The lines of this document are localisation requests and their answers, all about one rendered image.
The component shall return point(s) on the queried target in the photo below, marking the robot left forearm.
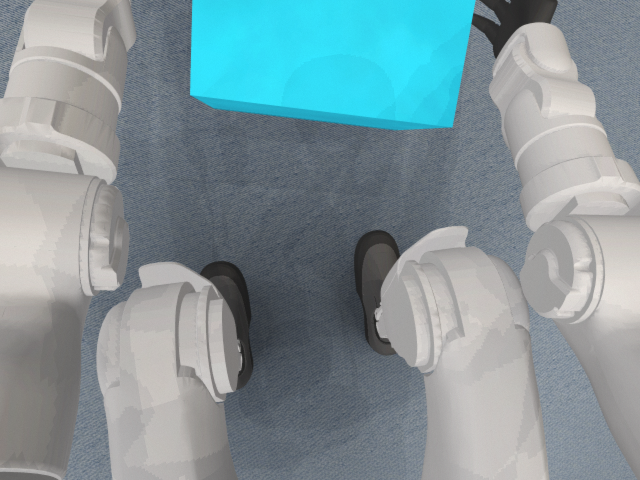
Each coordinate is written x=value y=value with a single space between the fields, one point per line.
x=65 y=90

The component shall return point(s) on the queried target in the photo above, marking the robot right hand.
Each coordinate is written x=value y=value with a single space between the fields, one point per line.
x=512 y=16

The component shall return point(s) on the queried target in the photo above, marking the right robot thigh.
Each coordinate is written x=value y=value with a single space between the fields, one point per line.
x=484 y=419

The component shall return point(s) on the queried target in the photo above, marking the robot right forearm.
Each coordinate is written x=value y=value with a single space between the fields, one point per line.
x=559 y=148

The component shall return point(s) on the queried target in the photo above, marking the robot right upper arm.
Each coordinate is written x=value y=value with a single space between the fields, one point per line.
x=583 y=271

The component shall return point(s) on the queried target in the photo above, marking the carton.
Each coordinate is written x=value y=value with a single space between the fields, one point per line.
x=387 y=64

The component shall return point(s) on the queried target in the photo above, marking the robot left upper arm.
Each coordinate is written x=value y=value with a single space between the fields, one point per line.
x=63 y=238

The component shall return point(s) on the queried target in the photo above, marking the robot right foot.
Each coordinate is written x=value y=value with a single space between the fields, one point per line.
x=375 y=254

